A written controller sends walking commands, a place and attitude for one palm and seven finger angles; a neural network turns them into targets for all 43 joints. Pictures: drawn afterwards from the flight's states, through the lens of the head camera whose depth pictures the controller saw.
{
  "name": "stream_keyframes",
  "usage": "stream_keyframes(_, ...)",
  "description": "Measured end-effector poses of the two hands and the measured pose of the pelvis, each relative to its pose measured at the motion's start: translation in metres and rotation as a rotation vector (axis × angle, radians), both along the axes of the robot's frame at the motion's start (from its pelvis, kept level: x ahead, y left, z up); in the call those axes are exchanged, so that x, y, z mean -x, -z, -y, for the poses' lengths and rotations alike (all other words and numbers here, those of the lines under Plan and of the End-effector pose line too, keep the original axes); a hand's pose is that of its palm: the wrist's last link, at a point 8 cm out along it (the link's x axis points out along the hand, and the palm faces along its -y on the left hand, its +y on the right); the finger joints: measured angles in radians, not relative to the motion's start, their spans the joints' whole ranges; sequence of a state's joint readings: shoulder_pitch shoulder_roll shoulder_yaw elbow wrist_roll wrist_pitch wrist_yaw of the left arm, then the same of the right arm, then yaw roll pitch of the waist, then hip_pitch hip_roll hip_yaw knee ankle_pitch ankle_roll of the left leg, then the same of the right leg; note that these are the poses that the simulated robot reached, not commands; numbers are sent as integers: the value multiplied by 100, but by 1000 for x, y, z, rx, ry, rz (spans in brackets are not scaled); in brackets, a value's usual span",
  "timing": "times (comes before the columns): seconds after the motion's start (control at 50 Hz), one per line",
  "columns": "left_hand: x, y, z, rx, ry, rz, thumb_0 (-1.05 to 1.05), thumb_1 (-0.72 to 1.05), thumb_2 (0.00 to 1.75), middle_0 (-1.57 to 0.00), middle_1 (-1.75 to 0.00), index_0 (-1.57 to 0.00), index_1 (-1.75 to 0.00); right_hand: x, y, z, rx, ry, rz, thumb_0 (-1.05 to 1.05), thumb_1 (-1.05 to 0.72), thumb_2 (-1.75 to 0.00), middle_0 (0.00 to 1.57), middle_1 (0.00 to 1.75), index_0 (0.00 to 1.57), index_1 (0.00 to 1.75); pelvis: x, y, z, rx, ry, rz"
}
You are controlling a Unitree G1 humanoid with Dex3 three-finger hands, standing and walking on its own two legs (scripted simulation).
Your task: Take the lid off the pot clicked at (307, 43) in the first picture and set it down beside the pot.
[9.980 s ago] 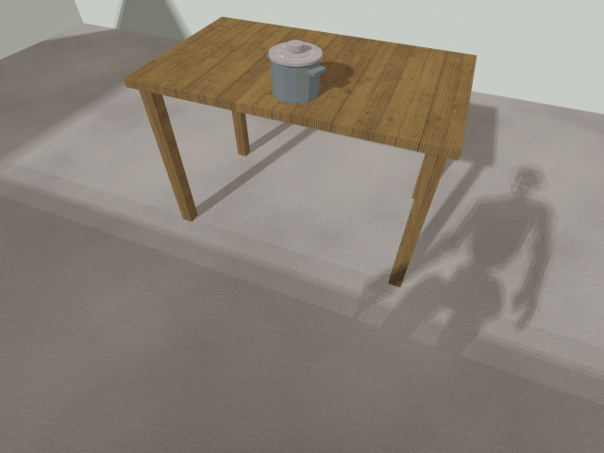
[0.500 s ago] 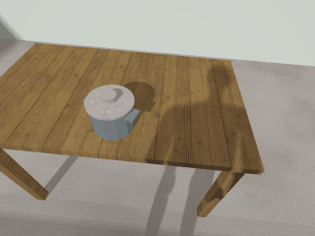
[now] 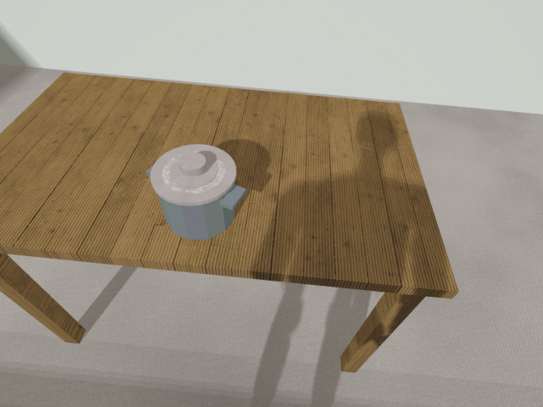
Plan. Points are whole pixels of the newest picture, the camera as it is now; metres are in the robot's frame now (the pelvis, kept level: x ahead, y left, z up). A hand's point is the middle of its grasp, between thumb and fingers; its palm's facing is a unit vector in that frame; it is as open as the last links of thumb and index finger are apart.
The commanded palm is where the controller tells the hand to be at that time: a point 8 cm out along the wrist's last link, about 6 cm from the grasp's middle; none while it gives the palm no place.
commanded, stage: shuffle to correct the standing spot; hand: left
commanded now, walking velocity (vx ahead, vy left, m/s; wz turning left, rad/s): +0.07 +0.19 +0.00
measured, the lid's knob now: (192, 164) +0.50 +0.19 +0.06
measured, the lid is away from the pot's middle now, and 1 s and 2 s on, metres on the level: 0.00 0.00 0.00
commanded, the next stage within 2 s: come to a stop and stand still in 0.34 s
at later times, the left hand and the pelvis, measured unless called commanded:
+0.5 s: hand out of the picture +0.00 +0.23 -0.19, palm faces +0.08 -0.98 -0.20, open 7.4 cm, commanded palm none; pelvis +0.02 +0.05 -0.01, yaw +0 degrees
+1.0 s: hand out of the picture +0.00 +0.21 -0.18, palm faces +0.05 -0.98 -0.19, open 7.4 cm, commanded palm none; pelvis +0.01 +0.05 +0.00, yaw +1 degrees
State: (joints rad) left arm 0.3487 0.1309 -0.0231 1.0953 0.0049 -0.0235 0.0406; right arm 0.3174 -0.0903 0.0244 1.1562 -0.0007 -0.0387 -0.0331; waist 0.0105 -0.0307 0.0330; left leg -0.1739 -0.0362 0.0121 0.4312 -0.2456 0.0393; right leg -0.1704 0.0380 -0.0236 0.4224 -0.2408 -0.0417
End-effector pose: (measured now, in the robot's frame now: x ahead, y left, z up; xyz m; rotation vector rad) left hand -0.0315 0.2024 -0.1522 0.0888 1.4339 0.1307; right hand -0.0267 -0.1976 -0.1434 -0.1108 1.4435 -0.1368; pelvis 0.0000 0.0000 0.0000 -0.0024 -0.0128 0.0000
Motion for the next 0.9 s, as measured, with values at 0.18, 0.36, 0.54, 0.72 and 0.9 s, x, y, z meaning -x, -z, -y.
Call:
stream_keyframes(0.18, 4, 0, -12, -12, -24, -4, 0, 90, 90, -20, -30, -20, -30, 2, 4, -7, -3, -17, -21, 0, -91, -89, 20, 30, 20, 30, 0, 3, -10, 6, -3, -7)
stream_keyframes(0.36, -2, 5, -47, -34, -43, -21, 0, 90, 90, -20, -30, -20, -30, -10, 1, -18, 35, -32, -19, 0, -91, -89, 20, 30, 20, 30, -10, 7, -32, 13, -2, -23)
stream_keyframes(0.54, -29, 6, -78, -61, -39, 7, 0, 91, 90, -20, -30, -19, -30, -38, 4, -42, 45, -47, 26, 0, -91, -89, 20, 30, 20, 30, -27, 10, -59, 1, -5, -25)
stream_keyframes(0.72, -45, 6, -73, -25, -24, 14, 0, 91, 90, -20, -30, -19, -30, -45, -2, -53, 58, -15, 38, 2, -94, -89, 20, 30, 20, 30, -33, 4, -66, -7, -5, -7)
stream_keyframes(0.9, -33, 7, -56, -4, -1, -15, 0, 91, 90, -20, -30, -19, -30, -30, -5, -49, 42, -1, 8, 1, -93, -89, 20, 30, 20, 30, -24, 2, -58, 4, -10, -11)
